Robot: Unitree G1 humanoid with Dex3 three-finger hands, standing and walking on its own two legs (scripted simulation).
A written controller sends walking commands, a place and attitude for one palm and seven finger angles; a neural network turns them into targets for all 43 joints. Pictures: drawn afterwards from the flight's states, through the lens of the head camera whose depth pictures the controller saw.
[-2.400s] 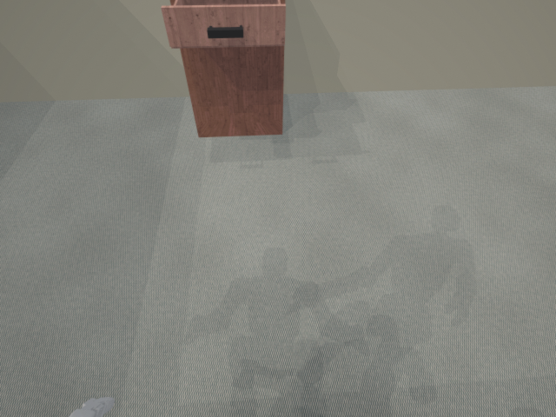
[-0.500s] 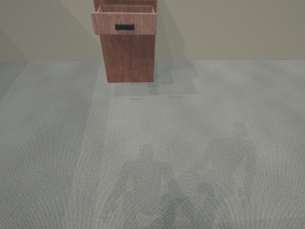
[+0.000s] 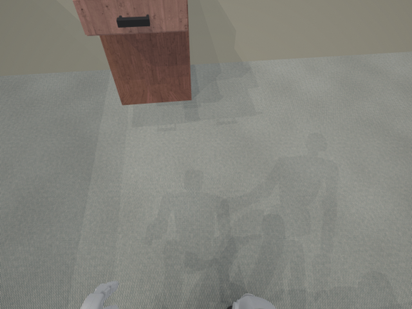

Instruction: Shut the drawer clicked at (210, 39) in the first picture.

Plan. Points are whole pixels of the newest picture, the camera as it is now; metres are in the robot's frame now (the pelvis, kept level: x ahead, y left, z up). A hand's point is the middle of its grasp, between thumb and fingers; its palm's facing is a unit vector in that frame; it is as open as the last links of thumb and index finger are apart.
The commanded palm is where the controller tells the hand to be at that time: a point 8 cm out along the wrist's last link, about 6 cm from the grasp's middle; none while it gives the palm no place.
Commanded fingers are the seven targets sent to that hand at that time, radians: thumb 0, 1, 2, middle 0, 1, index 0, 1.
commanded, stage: walk to a spot facing it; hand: left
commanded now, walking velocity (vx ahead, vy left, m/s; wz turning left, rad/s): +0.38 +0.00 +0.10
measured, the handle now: (133, 19) +1.18 +0.32 -0.01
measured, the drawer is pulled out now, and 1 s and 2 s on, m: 0.30 0.30 0.30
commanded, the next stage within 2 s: take the last steps up to it in 1.14 s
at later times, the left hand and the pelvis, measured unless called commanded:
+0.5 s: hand (101, 294) +0.18 +0.24 -0.16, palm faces +0.09 -0.99 -0.14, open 7.4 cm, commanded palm none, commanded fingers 0.00 0.90 0.90 -0.20 -0.30 -0.20 -0.30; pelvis +0.21 +0.06 +0.03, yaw +0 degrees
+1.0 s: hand (149, 166) +0.51 +0.18 -0.14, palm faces +0.01 -0.98 -0.21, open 7.3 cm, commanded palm none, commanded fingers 0.00 0.90 0.90 -0.20 -0.30 -0.20 -0.30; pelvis +0.42 +0.00 +0.02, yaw -1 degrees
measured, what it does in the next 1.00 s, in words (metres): walks ahead: left foot, then right foot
